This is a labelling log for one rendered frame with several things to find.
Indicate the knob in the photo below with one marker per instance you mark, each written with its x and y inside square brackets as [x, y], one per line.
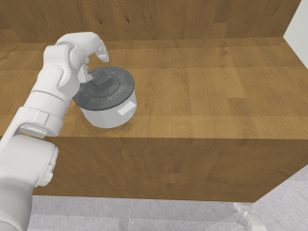
[101, 79]

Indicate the robot left forearm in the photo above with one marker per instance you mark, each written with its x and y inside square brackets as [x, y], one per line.
[43, 112]

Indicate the lid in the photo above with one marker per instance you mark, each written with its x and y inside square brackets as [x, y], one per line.
[91, 98]

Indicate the right robot hand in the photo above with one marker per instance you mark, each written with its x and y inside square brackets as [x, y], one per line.
[253, 222]

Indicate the left robot hand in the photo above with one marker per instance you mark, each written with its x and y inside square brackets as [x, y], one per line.
[91, 43]

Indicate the pot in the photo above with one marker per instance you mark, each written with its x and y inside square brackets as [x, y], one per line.
[113, 117]

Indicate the table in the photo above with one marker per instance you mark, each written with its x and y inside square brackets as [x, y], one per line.
[222, 98]

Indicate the robot left upper arm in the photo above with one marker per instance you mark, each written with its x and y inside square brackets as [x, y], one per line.
[26, 163]

